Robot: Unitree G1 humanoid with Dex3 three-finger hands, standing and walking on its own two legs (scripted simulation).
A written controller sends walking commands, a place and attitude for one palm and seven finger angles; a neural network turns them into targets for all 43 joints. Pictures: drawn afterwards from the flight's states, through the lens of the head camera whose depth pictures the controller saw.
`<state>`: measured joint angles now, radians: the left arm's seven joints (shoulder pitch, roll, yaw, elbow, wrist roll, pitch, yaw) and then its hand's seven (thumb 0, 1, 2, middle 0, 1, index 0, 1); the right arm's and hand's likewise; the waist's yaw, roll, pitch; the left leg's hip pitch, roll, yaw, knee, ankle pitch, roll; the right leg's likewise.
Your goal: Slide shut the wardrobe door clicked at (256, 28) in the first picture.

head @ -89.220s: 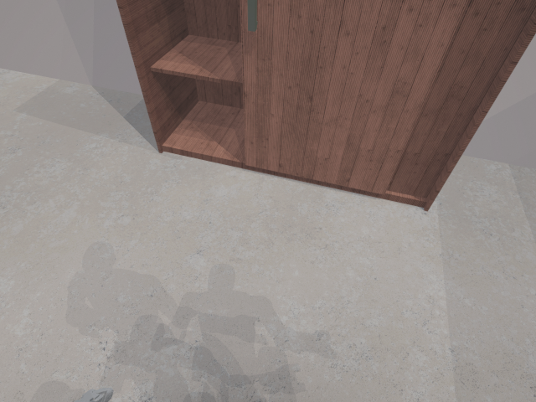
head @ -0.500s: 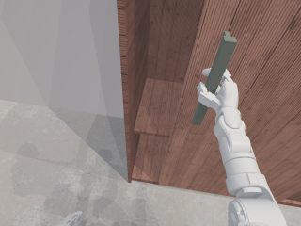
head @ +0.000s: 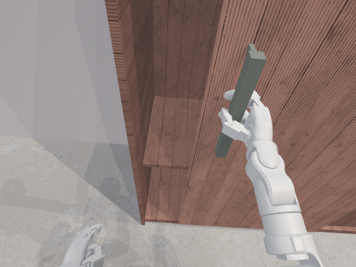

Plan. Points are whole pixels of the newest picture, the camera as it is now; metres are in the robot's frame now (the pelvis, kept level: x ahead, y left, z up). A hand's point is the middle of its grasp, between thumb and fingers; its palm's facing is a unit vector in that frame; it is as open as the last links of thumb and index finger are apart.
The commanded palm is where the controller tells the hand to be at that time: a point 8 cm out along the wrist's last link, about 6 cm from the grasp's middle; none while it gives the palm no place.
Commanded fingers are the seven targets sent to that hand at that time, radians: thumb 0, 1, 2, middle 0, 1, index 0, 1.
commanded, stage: tug the door sideways, standing still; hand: right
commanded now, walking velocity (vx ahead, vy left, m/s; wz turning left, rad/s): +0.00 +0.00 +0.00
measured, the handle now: (233, 109) +0.43 -0.09 +0.15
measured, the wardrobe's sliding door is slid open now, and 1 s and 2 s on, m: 0.18 0.18 0.08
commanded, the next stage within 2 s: step sideways, sliding the door along in 0.26 s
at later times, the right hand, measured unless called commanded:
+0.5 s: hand (227, 125) +0.38 -0.07 +0.15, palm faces -0.02 +0.99 -0.13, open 6.5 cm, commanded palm +0.36 -0.08 +0.16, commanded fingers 0.00 -0.90 -0.90 0.45 1.40 0.45 1.40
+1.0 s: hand (223, 124) +0.38 -0.06 +0.15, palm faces +0.07 +0.99 -0.09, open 6.5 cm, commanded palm +0.36 -0.04 +0.16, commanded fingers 0.00 -0.90 -0.90 0.45 1.40 0.45 1.40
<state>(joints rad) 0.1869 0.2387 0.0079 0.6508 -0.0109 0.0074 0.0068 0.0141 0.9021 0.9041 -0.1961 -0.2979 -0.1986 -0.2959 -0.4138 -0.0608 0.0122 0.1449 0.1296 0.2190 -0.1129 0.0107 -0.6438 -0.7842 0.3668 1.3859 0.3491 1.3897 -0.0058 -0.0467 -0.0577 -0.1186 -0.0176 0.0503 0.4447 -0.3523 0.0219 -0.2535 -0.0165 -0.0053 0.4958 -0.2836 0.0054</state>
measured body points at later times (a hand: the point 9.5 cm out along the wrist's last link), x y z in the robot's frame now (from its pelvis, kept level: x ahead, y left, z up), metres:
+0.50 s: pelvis -0.02 +0.00 -0.01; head +0.03 +0.03 +0.44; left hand +0.15 +0.21 -0.14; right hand +0.38 -0.12 +0.16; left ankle -0.11 +0.10 -0.73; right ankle -0.04 -0.13 -0.74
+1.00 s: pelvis -0.03 +0.06 -0.01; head +0.05 +0.05 +0.43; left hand +0.16 +0.27 -0.13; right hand +0.37 -0.12 +0.15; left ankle +0.00 +0.17 -0.67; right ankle -0.04 -0.07 -0.74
